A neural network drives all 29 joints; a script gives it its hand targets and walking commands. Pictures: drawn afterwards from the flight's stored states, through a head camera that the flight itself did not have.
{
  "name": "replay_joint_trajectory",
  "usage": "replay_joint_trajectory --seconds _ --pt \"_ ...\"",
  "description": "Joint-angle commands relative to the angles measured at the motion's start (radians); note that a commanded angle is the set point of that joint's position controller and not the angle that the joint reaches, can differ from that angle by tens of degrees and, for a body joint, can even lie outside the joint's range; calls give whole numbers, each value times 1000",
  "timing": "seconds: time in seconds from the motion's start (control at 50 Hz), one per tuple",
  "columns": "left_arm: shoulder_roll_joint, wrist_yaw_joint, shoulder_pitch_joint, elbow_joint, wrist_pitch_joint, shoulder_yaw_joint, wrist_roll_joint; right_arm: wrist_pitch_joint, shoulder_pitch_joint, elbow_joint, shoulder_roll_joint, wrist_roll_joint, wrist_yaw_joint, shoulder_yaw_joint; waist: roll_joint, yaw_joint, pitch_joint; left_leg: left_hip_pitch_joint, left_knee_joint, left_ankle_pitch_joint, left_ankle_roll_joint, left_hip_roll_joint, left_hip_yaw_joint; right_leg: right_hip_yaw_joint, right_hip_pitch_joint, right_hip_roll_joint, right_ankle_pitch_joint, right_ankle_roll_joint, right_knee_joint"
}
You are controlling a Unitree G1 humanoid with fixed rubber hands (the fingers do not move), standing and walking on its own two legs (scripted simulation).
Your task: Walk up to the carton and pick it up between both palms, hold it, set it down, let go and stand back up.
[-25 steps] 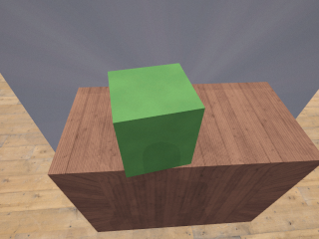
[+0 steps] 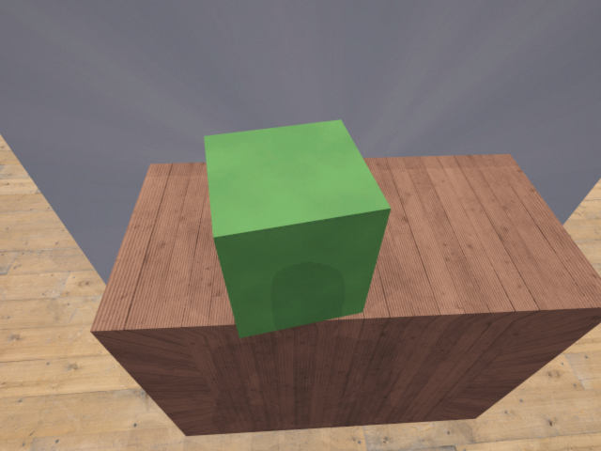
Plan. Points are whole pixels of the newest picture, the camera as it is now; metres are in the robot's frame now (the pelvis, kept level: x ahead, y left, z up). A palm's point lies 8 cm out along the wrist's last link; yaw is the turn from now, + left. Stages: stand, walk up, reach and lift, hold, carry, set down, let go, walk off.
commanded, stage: stand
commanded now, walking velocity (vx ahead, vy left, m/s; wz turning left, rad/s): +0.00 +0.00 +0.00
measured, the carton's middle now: (289, 230) +0.44 +0.03 +0.04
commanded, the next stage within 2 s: none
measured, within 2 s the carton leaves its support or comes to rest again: neither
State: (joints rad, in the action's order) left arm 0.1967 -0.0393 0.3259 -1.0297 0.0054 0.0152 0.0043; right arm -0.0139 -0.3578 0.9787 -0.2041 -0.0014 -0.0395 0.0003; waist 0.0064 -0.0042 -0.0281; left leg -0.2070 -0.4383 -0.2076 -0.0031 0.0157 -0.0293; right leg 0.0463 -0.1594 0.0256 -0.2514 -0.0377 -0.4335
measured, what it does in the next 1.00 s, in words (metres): stands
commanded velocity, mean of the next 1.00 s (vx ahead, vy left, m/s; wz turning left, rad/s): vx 0.00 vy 0.00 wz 0.00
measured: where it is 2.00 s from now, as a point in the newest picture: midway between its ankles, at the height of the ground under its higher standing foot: outside the picture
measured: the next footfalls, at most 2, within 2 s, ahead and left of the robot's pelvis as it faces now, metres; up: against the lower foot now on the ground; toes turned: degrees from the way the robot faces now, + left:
none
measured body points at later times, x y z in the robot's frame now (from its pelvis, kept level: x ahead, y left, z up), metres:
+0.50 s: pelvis +0.00 -0.01 +0.00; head +0.00 -0.01 +0.45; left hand +0.00 +0.23 -0.15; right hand -0.01 -0.25 -0.15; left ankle +0.02 +0.12 -0.74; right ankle -0.01 -0.14 -0.74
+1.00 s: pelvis +0.00 -0.01 +0.00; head +0.01 -0.01 +0.45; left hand +0.00 +0.23 -0.15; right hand +0.00 -0.25 -0.15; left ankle +0.02 +0.12 -0.74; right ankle -0.01 -0.14 -0.74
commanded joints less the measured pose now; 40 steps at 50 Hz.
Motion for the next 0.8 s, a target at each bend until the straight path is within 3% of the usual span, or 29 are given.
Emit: replay_joint_trajectory --seconds 0.0,0.06,0.08,0.12,0.2,0.26,0.28,0.34,0.38,0.44,0.56,0.68,0.72,0.78 --pt "112 -7 72 24 8 -25 6 -11 -68 -31 -131 1 -9 -34 -5 5 -27 21 90 41 25 88 104 50 -62 54 69 32 75" --pt "121 -7 61 21 8 -27 -2 -9 -62 -26 -114 3 -7 -27 2 0 -54 0 90 26 18 79 99 56 -64 53 62 33 80" --pt "108 -8 75 17 8 -27 0 -7 -61 -16 -110 0 -9 -25 -30 4 -57 12 81 57 17 78 97 60 -60 61 94 33 78" --pt "128 -7 76 12 8 -29 -6 -6 -68 -12 -110 0 -8 -23 -4 4 -73 2 91 42 15 79 94 60 -75 59 61 34 84" --pt "99 -7 69 8 6 -26 -2 -6 -74 -12 -109 -1 -9 -28 -9 1 -74 5 100 -12 14 84 102 53 -95 53 29 33 86" --pt "120 -8 59 19 11 -34 -4 -9 -72 -14 -106 1 -8 -30 7 -5 -51 6 88 32 13 77 102 62 -76 56 64 41 88" --pt "112 -9 61 18 13 -31 -2 -9 -70 -5 -108 1 -8 -33 -14 4 -57 8 77 47 13 75 94 62 -69 56 69 41 91" --pt "113 -9 72 16 15 -34 0 -8 -71 -8 -100 1 -8 -30 17 -1 -26 45 75 47 17 79 96 61 -85 54 65 48 86" --pt "111 -10 69 8 10 -38 4 -7 -78 -3 -100 -3 -8 -27 -16 4 -71 0 85 26 16 81 93 54 -73 59 52 40 85" --pt "98 -9 81 14 6 -32 0 -5 -74 -4 -102 -2 -9 -28 -7 12 -76 2 100 -8 16 83 100 50 -86 54 29 36 83" --pt "101 -8 72 10 9 -32 -1 -6 -73 -11 -100 2 -10 -28 9 0 -44 11 90 5 14 80 94 55 -82 50 39 41 92" --pt "99 -10 60 9 12 -31 -1 -10 -70 0 -87 1 -10 -28 -24 -4 -41 14 78 50 14 87 92 56 -66 53 80 38 78" --pt "98 -10 76 11 12 -33 -5 -8 -64 2 -100 2 -11 -31 15 -1 -33 30 85 37 14 81 93 56 -81 47 67 40 83" --pt "106 -6 82 15 12 -35 -3 -3 -83 16 -93 -5 -11 -25 4 -1 -69 21 72 44 9 85 81 46 -90 59 70 39 95"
